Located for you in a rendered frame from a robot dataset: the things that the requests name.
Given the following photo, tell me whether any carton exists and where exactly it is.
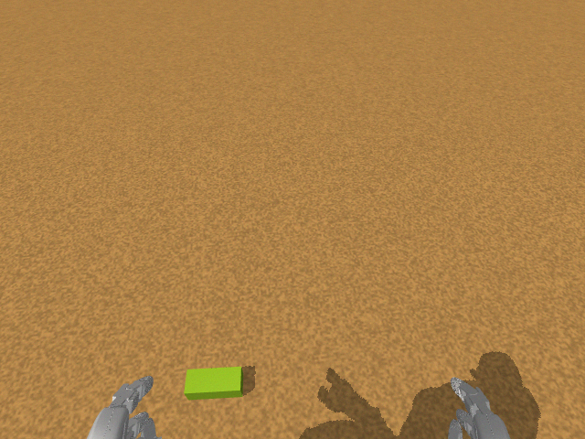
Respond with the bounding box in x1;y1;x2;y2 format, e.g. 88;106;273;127
184;367;243;400

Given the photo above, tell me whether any right robot hand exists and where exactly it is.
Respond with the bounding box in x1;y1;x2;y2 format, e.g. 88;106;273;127
448;377;510;439

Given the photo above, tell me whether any left robot hand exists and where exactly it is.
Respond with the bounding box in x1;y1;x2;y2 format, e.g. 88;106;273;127
87;376;162;439

